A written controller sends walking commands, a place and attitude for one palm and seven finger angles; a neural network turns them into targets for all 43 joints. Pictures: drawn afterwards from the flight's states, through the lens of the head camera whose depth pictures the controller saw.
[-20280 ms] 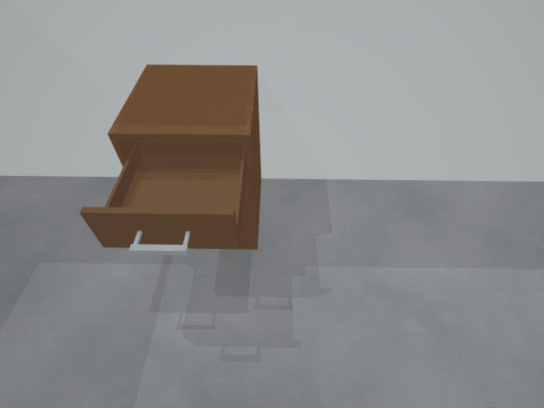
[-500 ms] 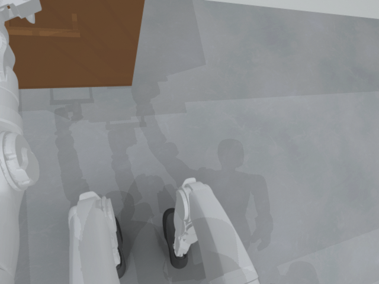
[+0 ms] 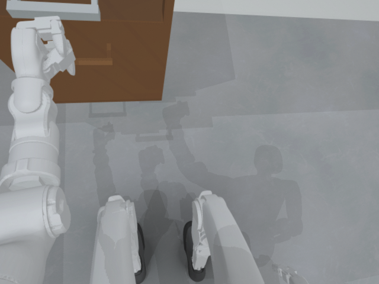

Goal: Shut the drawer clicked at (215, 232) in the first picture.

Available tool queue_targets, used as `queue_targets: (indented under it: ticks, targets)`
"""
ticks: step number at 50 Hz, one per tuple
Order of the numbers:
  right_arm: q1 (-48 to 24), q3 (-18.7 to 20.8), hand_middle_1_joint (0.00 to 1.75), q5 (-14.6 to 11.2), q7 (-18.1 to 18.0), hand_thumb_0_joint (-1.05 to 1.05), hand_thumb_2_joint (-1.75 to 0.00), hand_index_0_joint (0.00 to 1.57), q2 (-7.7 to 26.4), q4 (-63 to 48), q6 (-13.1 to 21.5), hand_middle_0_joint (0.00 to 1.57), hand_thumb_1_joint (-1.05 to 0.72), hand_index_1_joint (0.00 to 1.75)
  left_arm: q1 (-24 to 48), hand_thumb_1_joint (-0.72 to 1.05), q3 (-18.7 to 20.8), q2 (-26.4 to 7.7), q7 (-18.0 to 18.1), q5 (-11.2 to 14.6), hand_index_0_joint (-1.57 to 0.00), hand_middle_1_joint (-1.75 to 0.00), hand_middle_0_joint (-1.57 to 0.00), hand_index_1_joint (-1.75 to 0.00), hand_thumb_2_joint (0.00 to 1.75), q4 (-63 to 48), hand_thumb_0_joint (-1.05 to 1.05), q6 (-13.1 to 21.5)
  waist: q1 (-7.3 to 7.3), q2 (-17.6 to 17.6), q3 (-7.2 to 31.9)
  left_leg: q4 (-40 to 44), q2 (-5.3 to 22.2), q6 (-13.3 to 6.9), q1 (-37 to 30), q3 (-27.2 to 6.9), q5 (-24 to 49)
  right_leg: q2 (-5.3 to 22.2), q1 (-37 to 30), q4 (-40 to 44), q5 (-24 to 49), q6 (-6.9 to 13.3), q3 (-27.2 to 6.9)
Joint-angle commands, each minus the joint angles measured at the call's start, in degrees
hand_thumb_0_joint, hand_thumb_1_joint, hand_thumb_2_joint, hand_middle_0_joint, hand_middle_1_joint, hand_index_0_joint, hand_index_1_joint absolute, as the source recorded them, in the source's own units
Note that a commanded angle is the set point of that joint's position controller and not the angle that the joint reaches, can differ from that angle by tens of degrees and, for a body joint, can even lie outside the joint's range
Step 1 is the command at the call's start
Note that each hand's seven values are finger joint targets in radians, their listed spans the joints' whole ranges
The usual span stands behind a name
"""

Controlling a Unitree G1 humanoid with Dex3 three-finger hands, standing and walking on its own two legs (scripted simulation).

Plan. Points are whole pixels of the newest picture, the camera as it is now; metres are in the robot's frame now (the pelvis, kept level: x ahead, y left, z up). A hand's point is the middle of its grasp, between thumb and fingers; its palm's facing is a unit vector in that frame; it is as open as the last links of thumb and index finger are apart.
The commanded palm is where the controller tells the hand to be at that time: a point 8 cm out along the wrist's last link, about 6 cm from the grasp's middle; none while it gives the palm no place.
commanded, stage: draw the hand back to the body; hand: left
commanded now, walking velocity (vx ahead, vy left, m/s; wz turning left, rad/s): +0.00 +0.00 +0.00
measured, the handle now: (56, 1) +0.64 +0.22 +0.01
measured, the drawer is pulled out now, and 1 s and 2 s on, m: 0.00 0.00 0.00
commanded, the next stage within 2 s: step back with the hand held close in 1.40 s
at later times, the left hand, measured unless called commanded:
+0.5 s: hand out of the picture +0.39 +0.21 +0.17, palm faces +0.07 -1.00 -0.04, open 3.3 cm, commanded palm +0.36 +0.25 +0.18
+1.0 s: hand out of the picture +0.28 +0.24 +0.32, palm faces +0.32 -0.89 -0.32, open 3.3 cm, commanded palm +0.23 +0.29 +0.35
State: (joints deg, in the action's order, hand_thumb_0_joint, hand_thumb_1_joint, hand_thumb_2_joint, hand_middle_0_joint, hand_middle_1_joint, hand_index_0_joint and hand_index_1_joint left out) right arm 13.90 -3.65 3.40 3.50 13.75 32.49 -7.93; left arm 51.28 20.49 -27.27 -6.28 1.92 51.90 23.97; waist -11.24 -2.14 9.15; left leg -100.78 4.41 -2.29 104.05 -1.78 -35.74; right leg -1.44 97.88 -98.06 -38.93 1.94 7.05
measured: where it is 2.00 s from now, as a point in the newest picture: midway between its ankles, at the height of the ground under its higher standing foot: (166, 261)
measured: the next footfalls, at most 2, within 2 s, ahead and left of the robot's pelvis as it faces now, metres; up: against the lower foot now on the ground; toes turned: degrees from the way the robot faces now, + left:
none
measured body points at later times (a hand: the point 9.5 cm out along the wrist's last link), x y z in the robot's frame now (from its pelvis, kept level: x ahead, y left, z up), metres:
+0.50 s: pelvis +0.04 +0.00 +0.13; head +0.14 +0.04 +0.57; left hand +0.38 +0.26 +0.18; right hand +0.22 -0.23 +0.04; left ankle +0.06 +0.11 -0.49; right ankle +0.04 -0.11 -0.49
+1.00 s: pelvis +0.07 +0.01 +0.23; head +0.07 -0.01 +0.68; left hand +0.26 +0.29 +0.34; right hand +0.27 -0.18 +0.15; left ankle +0.06 +0.11 -0.49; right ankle +0.04 -0.11 -0.49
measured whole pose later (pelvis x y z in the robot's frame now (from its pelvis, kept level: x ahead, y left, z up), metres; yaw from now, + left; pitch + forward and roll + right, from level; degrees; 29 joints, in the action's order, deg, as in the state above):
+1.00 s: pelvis +0.07 +0.01 +0.23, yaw +6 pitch +2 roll -1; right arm 13.1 -4.3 -2.8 -4.4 12.5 28.0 -1.1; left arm -21.6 6.3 -18.4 7.2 5.0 -12.8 0.7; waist -0.1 -3.8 4.0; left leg -37.3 -0.2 -1.9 19.4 2.3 -20.1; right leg 0.5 14.9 -35.0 -22.2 0.1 2.9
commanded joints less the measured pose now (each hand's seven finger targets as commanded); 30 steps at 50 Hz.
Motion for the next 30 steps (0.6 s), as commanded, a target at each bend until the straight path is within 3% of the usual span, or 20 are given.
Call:
queue_targets:
  ticks: [1,4,6,7,8,10,13,15,16,19,23,26,27,28,29,30]
  targets:
    - [12.2,4.9,0.3,0.0,-1.1,0.0,-0.9,0.2,11.7,0.0,0.1,0.2,-0.9,0.3,24.6,0.9,-1.3,-7.8,-0.5,1.0,-1.4,-1.6,-1.4,-1.6,0.9,-13.0,0.0,5.0,-2.26,-12.3,39.8,7.9,-1.8,0.0,-37.5,-4.7,25.6,-1.3,-14.3,12.2,21.9,-0.2,-3.6]
    - [10.4,5.8,0.3,-1.4,-0.8,0.0,-0.9,0.2,11.8,-4.1,-0.6,0.2,-0.9,0.3,13.2,0.9,2.1,-11.5,-0.7,2.6,-1.4,-1.6,-1.4,-1.6,0.9,-27.5,0.0,3.9,4.27,-16.7,51.8,13.0,-2.1,0.9,-49.5,-4.0,33.6,-1.1,-24.7,14.7,28.9,0.5,-4.5]
    - [9.1,6.2,0.3,-2.9,-0.5,0.0,-0.9,0.2,11.2,-6.9,-0.7,0.2,-0.9,0.3,2.7,0.9,0.4,-8.9,-1.2,4.4,-1.4,-1.6,-1.4,-1.6,0.9,-36.4,0.0,1.3,6.52,-17.4,55.1,16.8,-2.3,1.2,-55.5,-3.7,38.2,-0.9,-30.8,17.2,33.5,0.6,-4.7]
    - [8.3,6.3,0.3,-3.6,-0.3,0.0,-0.9,0.2,10.8,-7.7,-0.7,0.2,-0.9,0.3,-1.9,0.9,-0.6,-7.0,-1.5,5.4,-1.4,-1.6,-1.4,-1.6,0.9,-39.9,0.0,-0.5,6.71,-15.1,54.8,18.2,-2.4,1.0,-56.5,-3.4,39.1,-0.8,-34.0,19.0,35.8,0.4,-4.7]
    - [7.7,6.3,0.3,-4.3,-0.4,0.0,-0.9,0.2,10.8,-8.4,-0.7,0.2,-0.9,0.3,-5.7,0.9,0.2,-8.0,-1.5,6.2,-1.4,-1.6,-1.4,-1.6,0.9,-43.0,0.0,-2.3,7.07,-12.3,53.4,19.8,-2.5,0.8,-55.4,-3.1,38.3,-0.7,-38.0,20.5,37.4,0.1,-4.9]
    - [6.4,6.2,0.3,-5.6,-1.1,0.0,-0.9,0.2,10.1,-9.3,0.0,0.2,-0.9,0.3,-11.3,0.9,-2.0,-4.7,-1.4,7.7,-1.4,-1.6,-1.4,-1.6,0.9,-45.5,0.0,-5.7,5.85,-4.7,46.8,22.4,-2.8,0.0,-50.7,-2.1,33.6,-0.4,-43.9,24.3,38.6,-0.8,-5.4]
    - [4.9,6.0,0.3,-6.5,-2.7,0.0,-0.9,0.2,9.2,-8.5,2.3,0.2,-0.9,0.3,-15.6,0.9,-3.0,-1.6,-0.2,9.6,-1.4,-1.6,-1.4,-1.6,0.9,-47.0,0.0,-7.3,4.44,0.4,38.0,25.6,-3.0,-0.5,-47.6,-1.1,27.5,-0.1,-46.7,28.9,35.5,-1.8,-6.0]
    - [4.2,6.0,0.3,-6.5,-3.6,0.0,-0.9,0.2,8.8,-7.4,4.1,0.2,-0.9,0.3,-16.8,0.9,-5.0,1.3,0.5,10.2,-1.4,-1.6,-1.4,-1.6,0.9,-46.7,0.0,-6.1,3.57,1.4,33.1,27.6,-3.2,-0.4,-47.9,-0.8,24.2,-0.1,-46.4,31.5,31.5,-2.2,-6.1]
    - [3.6,5.9,0.3,-6.5,-3.9,0.0,-0.9,0.2,8.5,-6.7,4.9,0.2,-0.9,0.3,-16.3,0.9,-7.0,3.1,0.6,10.2,-1.4,-1.6,-1.4,-1.6,0.9,-46.6,0.0,-5.1,2.97,-0.6,30.2,28.4,-3.2,-0.3,-49.6,-0.6,23.4,-0.1,-44.6,32.7,29.4,-2.1,-6.0]
    - [3.4,6.0,0.3,-6.1,-4.3,0.0,-0.9,0.2,8.8,-5.5,6.4,0.2,-0.9,0.3,-19.2,0.9,-10.0,4.7,-0.5,9.4,-1.4,-1.6,-1.4,-1.6,0.9,-42.3,0.0,-2.7,2.9,-0.9,23.7,31.7,-3.4,0.1,-53.3,-0.5,20.6,-0.5,-43.5,36.1,23.8,-1.7,-5.2]
    - [1.8,5.9,0.3,-6.3,-4.3,0.0,-0.9,0.2,9.2,-7.6,6.8,0.2,-0.9,0.3,-26.3,0.9,-12.3,5.0,-3.5,8.7,-1.4,-1.6,-1.4,-1.6,0.9,-40.5,0.0,-2.5,5.42,-5.5,18.7,37.8,-3.6,0.6,-60.9,-0.8,21.1,-0.5,-45.6,39.9,22.3,-0.5,-4.1]
    - [0.6,5.7,0.3,-6.7,-4.6,0.0,-0.9,0.2,9.3,-11.0,6.5,0.2,-0.9,0.3,-34.4,0.9,-9.1,2.0,-4.0,10.4,-1.4,-1.6,-1.4,-1.6,0.9,-45.2,0.0,-4.1,8.11,-6.3,19.1,42.9,-3.8,0.7,-66.2,-0.7,24.1,-0.5,-52.6,42.9,24.9,-0.2,-3.6]
    - [-0.8,5.4,0.3,-6.9,-5.3,0.0,-0.9,0.2,7.5,-12.6,3.6,0.2,-0.9,0.3,-39.6,0.9,-10.1,-1.6,2.0,4.0,-1.4,-1.6,-1.4,-1.6,0.9,-47.1,0.0,-8.9,12.26,-8.4,24.1,49.3,-3.5,1.8,-75.0,-0.6,27.5,0.7,-58.7,46.5,25.8,1.1,-5.3]
    - [-1.1,5.2,0.3,-7.1,-6.1,0.0,-0.9,0.2,6.3,-15.1,2.7,0.2,-0.9,0.3,-41.0,0.9,-12.0,1.7,5.2,3.7,-1.4,-1.6,-1.4,-1.6,0.9,-52.6,0.0,-11.4,10.49,-8.2,20.8,51.1,-3.0,1.9,-77.6,-0.5,28.6,0.8,-59.1,48.1,26.8,0.9,-4.5]
    - [-1.3,5.0,0.3,-7.0,-6.6,0.0,-0.9,0.2,6.2,-16.2,2.6,0.2,-0.9,0.3,-43.6,0.9,-11.5,1.5,7.1,3.7,-1.4,-1.6,-1.4,-1.6,0.9,-56.2,0.0,-12.8,10.53,-5.8,19.1,52.2,-2.8,1.9,-77.2,-0.8,27.3,1.0,-60.5,49.2,26.4,0.6,-4.4]
    - [-2.4,4.6,0.3,-7.1,-7.1,0.0,-0.9,0.2,5.9,-16.7,2.2,0.2,-0.9,0.3,-45.5,0.9,-11.1,0.6,8.8,3.2,-1.4,-1.6,-1.4,-1.6,0.9,-57.9,0.0,-14.2,10.57,-6.2,17.1,53.3,-2.8,1.5,-76.1,0.3,24.0,1.3,-62.7,50.9,24.8,0.4,-4.7]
